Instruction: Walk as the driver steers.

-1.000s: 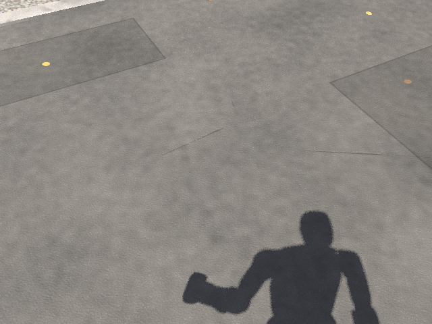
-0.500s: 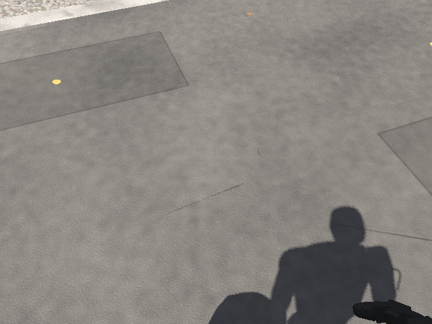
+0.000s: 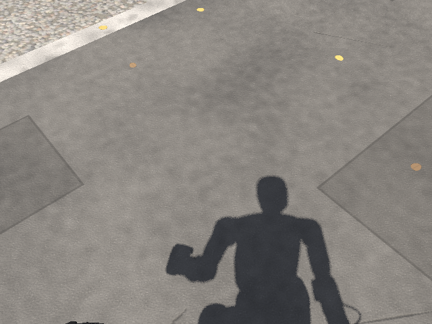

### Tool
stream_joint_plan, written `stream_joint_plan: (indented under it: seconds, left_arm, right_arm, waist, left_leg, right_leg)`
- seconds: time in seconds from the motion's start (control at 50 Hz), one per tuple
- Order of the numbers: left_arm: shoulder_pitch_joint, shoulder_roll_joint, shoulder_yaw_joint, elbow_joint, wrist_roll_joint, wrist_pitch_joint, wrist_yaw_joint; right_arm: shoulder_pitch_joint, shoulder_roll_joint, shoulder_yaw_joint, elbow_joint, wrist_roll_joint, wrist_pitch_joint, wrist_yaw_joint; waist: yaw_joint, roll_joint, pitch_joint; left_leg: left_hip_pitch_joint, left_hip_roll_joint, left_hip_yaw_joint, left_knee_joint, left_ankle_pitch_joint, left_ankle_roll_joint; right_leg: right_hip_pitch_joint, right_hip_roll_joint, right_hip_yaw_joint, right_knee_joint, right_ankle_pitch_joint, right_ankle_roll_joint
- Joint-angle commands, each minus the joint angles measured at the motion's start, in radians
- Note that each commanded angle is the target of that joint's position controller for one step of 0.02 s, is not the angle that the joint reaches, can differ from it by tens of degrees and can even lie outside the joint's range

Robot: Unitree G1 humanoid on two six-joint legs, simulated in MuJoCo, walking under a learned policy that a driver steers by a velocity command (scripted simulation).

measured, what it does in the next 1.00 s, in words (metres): walks ahead: right foot, then left foot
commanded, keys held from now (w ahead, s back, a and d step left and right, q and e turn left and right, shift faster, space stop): w+e+shift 0.28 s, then w+shift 0.02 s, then shift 0.14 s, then q+shift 0.56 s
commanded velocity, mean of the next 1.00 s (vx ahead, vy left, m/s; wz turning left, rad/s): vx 0.52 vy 0.00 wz -0.11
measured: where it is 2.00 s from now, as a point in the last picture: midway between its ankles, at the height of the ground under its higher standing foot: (251, 278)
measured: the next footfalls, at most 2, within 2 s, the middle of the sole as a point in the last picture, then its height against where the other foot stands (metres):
right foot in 0.08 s outside the picture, level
left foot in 0.48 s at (225, 236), level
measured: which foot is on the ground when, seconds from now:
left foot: down 0.00-0.08, up 0.10-0.46, down 0.48-0.96, up 0.98-1.00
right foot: up 0.00-0.06, down 0.08-0.50, up 0.52-0.94, down 0.96-1.00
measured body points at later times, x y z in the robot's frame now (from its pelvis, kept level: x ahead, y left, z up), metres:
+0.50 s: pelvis +0.50 -0.04 +0.00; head +0.54 -0.06 +0.45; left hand +0.55 +0.26 -0.12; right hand +0.66 -0.32 -0.08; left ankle +0.71 -0.01 -0.71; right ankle +0.25 -0.02 -0.68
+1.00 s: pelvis +0.63 -0.10 +0.02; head +0.65 -0.11 +0.47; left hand +0.84 +0.13 -0.07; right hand +0.67 -0.40 -0.10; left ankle +0.70 -0.01 -0.70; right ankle +0.67 -0.21 -0.72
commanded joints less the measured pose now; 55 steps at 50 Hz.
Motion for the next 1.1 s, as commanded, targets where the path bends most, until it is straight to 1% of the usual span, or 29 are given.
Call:
stream_joint_plan:
  seconds: [0.02,0.06,0.08,0.1,0.12,0.14,0.16,0.2,0.24,0.3,0.36,0.4,0.44,0.46,0.48,0.5,0.52,0.54,0.58,0.62,0.72,0.8,0.92,0.94,0.96,0.98,1.0,1.04,1.1]
  left_arm:
    - [0.161,0.101,0.025,-0.004,-0.004,-0.012,0.000]
    - [0.563,0.185,0.076,0.110,-0.008,-0.007,0.027]
    - [0.566,0.217,0.101,0.123,-0.018,0.000,0.050]
    - [0.469,0.282,0.112,0.116,-0.009,0.013,0.054]
    - [0.419,0.336,0.126,0.074,0.010,0.021,0.056]
    - [0.394,0.256,0.118,0.058,0.016,0.017,0.064]
    - [0.366,0.197,0.104,0.070,0.013,0.010,0.067]
    - [0.323,0.171,0.090,0.064,-0.002,-0.020,0.077]
    - [0.313,0.156,0.078,0.060,-0.015,-0.048,0.077]
    - [0.351,0.175,0.085,0.060,-0.016,-0.066,0.074]
    - [0.462,0.155,0.086,0.102,-0.038,-0.058,0.066]
    - [0.508,0.149,0.082,0.124,-0.034,-0.057,0.071]
    - [0.485,0.181,0.089,0.123,-0.016,-0.062,0.089]
    - [0.433,0.206,0.095,0.114,-0.009,-0.066,0.094]
    - [0.358,0.200,0.093,0.094,-0.014,-0.069,0.095]
    - [0.400,0.102,0.075,0.071,-0.019,-0.063,0.097]
    - [0.612,0.063,0.060,0.085,-0.092,-0.056,0.108]
    - [0.557,0.123,0.055,0.109,-0.051,-0.051,0.112]
    - [0.327,0.117,0.040,0.049,0.002,-0.043,0.090]
    - [0.244,0.093,0.036,-0.006,0.045,-0.010,0.076]
    - [0.230,0.056,0.004,-0.053,0.022,0.035,0.088]
    - [0.108,0.085,-0.002,-0.096,0.013,0.055,0.100]
    - [0.104,0.080,-0.008,-0.112,-0.012,0.022,0.119]
    - [0.141,0.094,-0.002,-0.105,-0.007,0.008,0.127]
    - [0.136,0.161,0.012,-0.117,0.005,-0.002,0.137]
    - [0.057,0.244,0.028,-0.152,0.017,0.007,0.135]
    - [0.058,0.189,0.026,-0.141,0.020,0.015,0.133]
    - [0.039,0.089,0.004,-0.143,0.010,0.017,0.123]
    - [0.085,0.095,0.011,-0.140,0.016,0.013,0.116]
  right_arm:
    - [-0.069,-0.237,-0.046,-0.094,-0.008,0.021,-0.042]
    - [-0.179,-0.278,-0.066,-0.139,-0.025,0.058,-0.041]
    - [-0.202,-0.225,-0.062,-0.134,-0.027,0.060,-0.017]
    - [-0.189,-0.056,-0.019,-0.210,-0.043,0.035,-0.002]
    - [-0.172,-0.063,-0.002,-0.322,-0.007,0.007,0.006]
    - [-0.242,-0.131,-0.004,-0.313,-0.020,-0.015,0.005]
    - [-0.276,-0.152,-0.009,-0.310,-0.019,-0.020,0.007]
    - [-0.282,-0.130,0.002,-0.313,-0.054,0.014,0.007]
    - [-0.301,-0.110,0.013,-0.331,-0.064,0.055,0.016]
    - [-0.483,-0.083,0.034,-0.415,-0.047,0.062,0.033]
    - [-0.532,-0.042,0.052,-0.425,-0.032,0.044,0.036]
    - [-0.540,-0.051,0.050,-0.429,-0.027,0.035,0.025]
    - [-0.422,-0.125,0.022,-0.397,-0.032,0.025,0.003]
    - [-0.276,-0.163,0.006,-0.349,-0.030,0.013,-0.003]
    - [-0.089,-0.194,-0.007,-0.280,-0.032,-0.003,-0.007]
    - [0.019,-0.261,-0.020,-0.238,-0.040,-0.008,-0.003]
    - [0.074,-0.253,-0.029,-0.217,-0.036,0.002,0.021]
    - [0.023,-0.216,-0.040,-0.245,-0.001,0.018,0.027]
    - [-0.169,-0.103,-0.012,-0.250,0.012,0.037,0.012]
    - [-0.120,-0.127,-0.018,-0.209,0.020,0.048,0.002]
    - [-0.140,-0.204,-0.055,-0.217,-0.007,0.078,0.017]
    - [-0.143,-0.221,-0.079,-0.256,0.000,0.123,0.018]
    - [-0.156,-0.219,-0.106,-0.293,-0.006,0.176,0.018]
    - [-0.162,-0.202,-0.103,-0.299,0.005,0.177,0.014]
    - [-0.103,-0.135,-0.089,-0.306,0.016,0.174,0.010]
    - [-0.079,-0.110,-0.087,-0.330,0.025,0.171,0.004]
    - [-0.111,-0.218,-0.107,-0.319,-0.015,0.171,0.007]
    - [-0.110,-0.206,-0.110,-0.297,-0.019,0.182,0.020]
    - [-0.123,-0.174,-0.093,-0.304,-0.003,0.203,0.037]
  waist:
    - [0.171,0.132,-0.055]
    - [0.360,0.142,-0.227]
    - [0.335,0.020,-0.168]
    - [0.176,-0.211,-0.103]
    - [0.131,-0.231,-0.298]
    - [0.141,-0.004,-0.184]
    - [0.095,0.113,-0.077]
    - [0.019,0.167,-0.009]
    - [-0.009,0.148,0.022]
    - [0.047,0.087,0.067]
    - [0.138,0.042,0.021]
    - [0.168,-0.018,-0.021]
    - [0.105,-0.080,-0.088]
    - [0.017,-0.079,-0.143]
    - [-0.090,-0.059,-0.196]
    - [-0.078,0.143,-0.307]
    - [-0.010,0.293,-0.548]
    - [-0.049,0.128,-0.585]
    - [0.002,0.024,-0.313]
    - [0.028,0.025,-0.184]
    - [0.094,0.098,-0.193]
    - [0.070,0.135,-0.186]
    - [0.045,0.203,-0.092]
    - [0.062,0.179,-0.084]
    - [0.020,0.016,-0.114]
    - [-0.008,-0.204,-0.101]
    - [-0.006,-0.116,-0.072]
    - [-0.032,-0.039,-0.065]
    - [-0.013,-0.108,-0.095]
  left_leg:
    - [-0.156,0.270,0.000,0.275,1.528,0.001]
    - [-0.303,0.297,-0.054,0.812,1.442,0.039]
    - [-0.495,0.154,-0.062,1.193,0.676,0.041]
    - [-0.889,0.008,-0.160,1.540,-0.102,0.012]
    - [-1.134,0.003,-0.358,1.597,-0.085,0.004]
    - [-1.187,0.070,-0.398,1.494,0.009,0.016]
    - [-1.135,0.110,-0.397,1.378,0.081,0.013]
    - [-1.000,0.162,-0.396,1.248,0.078,-0.026]
    - [-0.918,0.200,-0.365,1.097,0.064,-0.063]
    - [-0.859,0.187,-0.293,0.778,0.293,-0.073]
    - [-0.741,0.087,-0.210,0.492,0.590,-0.013]
    - [-0.680,0.026,-0.200,0.396,0.648,0.022]
    - [-0.552,-0.018,-0.242,0.329,0.618,0.045]
    - [-0.444,0.000,-0.259,0.290,0.676,0.056]
    - [-0.296,0.068,-0.287,0.219,0.825,0.072]
    - [-0.047,0.301,-0.438,0.416,1.438,0.144]
    - [0.301,0.567,-0.845,0.517,1.759,0.365]
    - [0.245,0.505,-0.854,0.432,1.543,0.378]
    - [-0.066,0.345,-0.697,0.295,1.090,0.310]
    - [-0.295,0.273,-0.658,0.240,1.156,0.286]
    - [-0.549,0.192,-0.617,0.215,1.089,0.255]
    - [-0.641,0.137,-0.688,0.188,0.609,0.196]
    - [-0.628,0.101,-0.867,0.210,0.224,0.126]
    - [-0.663,0.066,-0.855,0.252,0.139,0.084]
    - [-0.718,-0.013,-0.738,0.409,-0.107,0.030]
    - [-0.876,-0.170,-0.458,0.680,-0.216,-0.010]
    - [-0.874,-0.051,-0.414,0.850,-0.146,-0.028]
    - [-0.807,-0.026,-0.402,0.980,-0.051,-0.038]
    - [-0.818,-0.034,-0.370,1.067,-0.015,-0.056]
  right_leg:
    - [0.389,0.142,-0.084,-0.050,-0.057,-0.041]
    - [0.794,0.161,0.019,-0.059,-0.230,-0.101]
    - [0.877,0.110,0.134,-0.120,-0.328,-0.138]
    - [0.977,-0.025,0.459,-0.070,-0.075,-0.216]
    - [1.158,-0.174,0.932,-0.380,-0.447,-0.387]
    - [1.063,-0.199,1.001,-0.538,-0.612,-0.326]
    - [0.894,-0.170,0.911,-0.551,-0.566,-0.268]
    - [0.644,-0.080,0.724,-0.541,-0.346,-0.228]
    - [0.472,-0.005,0.606,-0.562,-0.277,-0.210]
    - [0.394,0.076,0.491,-0.586,-0.061,-0.167]
    - [0.512,0.110,0.394,-0.495,0.405,-0.046]
    - [0.624,0.096,0.395,-0.437,0.542,0.004]
    - [0.725,0.072,0.439,-0.288,0.646,0.053]
    - [0.755,0.066,0.422,-0.140,0.628,0.068]
    - [0.726,0.101,0.376,0.074,0.489,0.085]
    - [0.532,0.215,0.279,0.477,-0.343,0.119]
    - [0.237,0.299,0.351,0.816,-0.775,0.164]
    - [0.185,0.239,0.388,0.819,-0.649,0.151]
    - [0.138,0.130,0.281,0.647,-0.557,0.151]
    - [0.205,0.106,0.235,0.538,-0.522,0.163]
    - [0.327,0.094,0.208,0.286,-0.488,0.194]
    - [0.371,0.105,0.221,0.174,-0.389,0.190]
    - [0.495,0.140,0.245,-0.221,-0.434,0.159]
    - [0.575,0.103,0.263,-0.372,-0.398,0.146]
    - [0.656,-0.111,0.441,-0.496,-0.479,0.100]
    - [0.648,-0.348,0.719,-0.584,-0.482,-0.011]
    - [0.570,-0.349,0.656,-0.551,-0.292,-0.068]
    - [0.528,-0.216,0.450,-0.482,-0.072,-0.051]
    - [0.584,-0.149,0.316,-0.422,0.164,-0.049]
Over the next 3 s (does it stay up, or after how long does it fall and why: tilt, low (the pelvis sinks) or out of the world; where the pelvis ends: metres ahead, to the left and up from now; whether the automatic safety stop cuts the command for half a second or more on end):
stays up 0.66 -0.10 0.03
